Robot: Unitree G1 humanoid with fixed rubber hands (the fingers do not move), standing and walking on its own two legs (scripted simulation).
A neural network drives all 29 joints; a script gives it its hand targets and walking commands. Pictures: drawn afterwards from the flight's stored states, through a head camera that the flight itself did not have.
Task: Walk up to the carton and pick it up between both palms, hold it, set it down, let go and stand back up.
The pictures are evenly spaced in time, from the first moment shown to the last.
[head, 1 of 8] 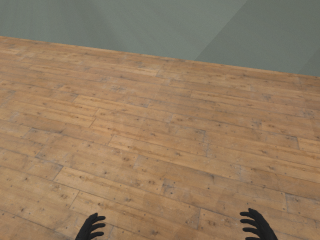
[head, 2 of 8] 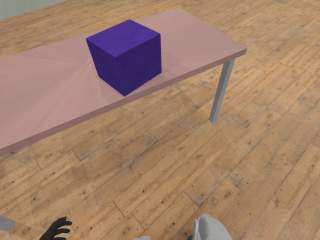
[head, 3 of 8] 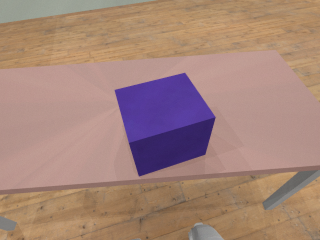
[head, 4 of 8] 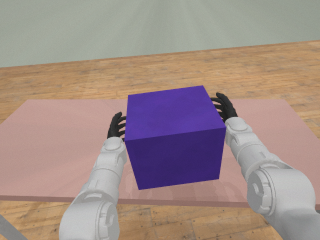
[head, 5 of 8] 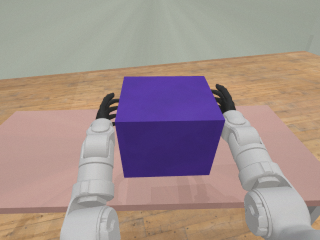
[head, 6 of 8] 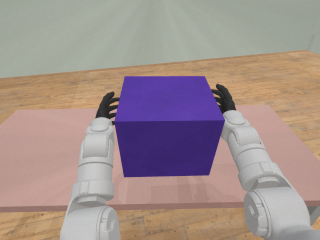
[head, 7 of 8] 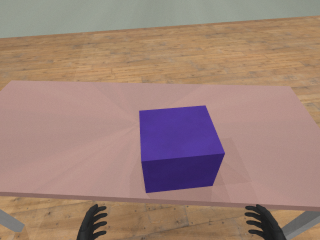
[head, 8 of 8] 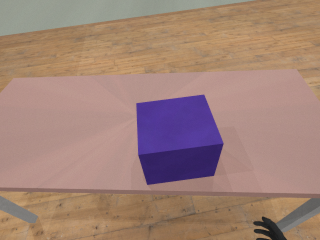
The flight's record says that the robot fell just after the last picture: no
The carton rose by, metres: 0.22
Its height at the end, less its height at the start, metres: +0.00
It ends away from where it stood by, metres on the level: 0.01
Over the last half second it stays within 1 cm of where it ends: yes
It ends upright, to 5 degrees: yes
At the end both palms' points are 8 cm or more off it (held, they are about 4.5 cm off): yes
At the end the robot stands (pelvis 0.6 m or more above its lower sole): yes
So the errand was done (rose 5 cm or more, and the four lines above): yes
